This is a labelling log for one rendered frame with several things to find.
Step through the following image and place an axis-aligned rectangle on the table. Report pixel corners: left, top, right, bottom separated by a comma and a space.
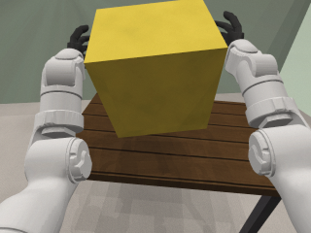
75, 92, 282, 233

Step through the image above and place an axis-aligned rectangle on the right robot forearm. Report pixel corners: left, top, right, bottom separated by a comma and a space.
225, 39, 311, 131

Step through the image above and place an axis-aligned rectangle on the robot left upper arm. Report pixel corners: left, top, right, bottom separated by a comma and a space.
0, 137, 92, 233

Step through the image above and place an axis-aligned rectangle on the robot right upper arm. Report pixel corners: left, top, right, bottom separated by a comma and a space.
248, 124, 311, 233

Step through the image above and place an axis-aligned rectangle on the right robot hand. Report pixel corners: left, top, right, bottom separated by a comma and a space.
214, 11, 244, 47

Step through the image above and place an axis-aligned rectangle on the left robot forearm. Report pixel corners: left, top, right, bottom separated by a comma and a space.
24, 48, 86, 179

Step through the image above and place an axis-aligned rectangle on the carton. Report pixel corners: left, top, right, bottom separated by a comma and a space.
84, 0, 228, 138

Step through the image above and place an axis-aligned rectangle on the left robot hand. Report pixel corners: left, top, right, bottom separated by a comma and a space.
67, 24, 90, 68

